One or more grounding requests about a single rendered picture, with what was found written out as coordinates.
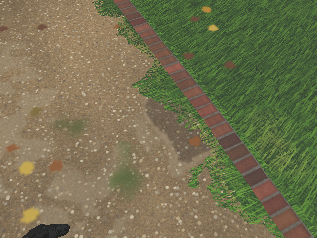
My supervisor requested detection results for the left robot hand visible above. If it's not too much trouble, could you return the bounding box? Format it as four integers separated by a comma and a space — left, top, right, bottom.
20, 223, 70, 238

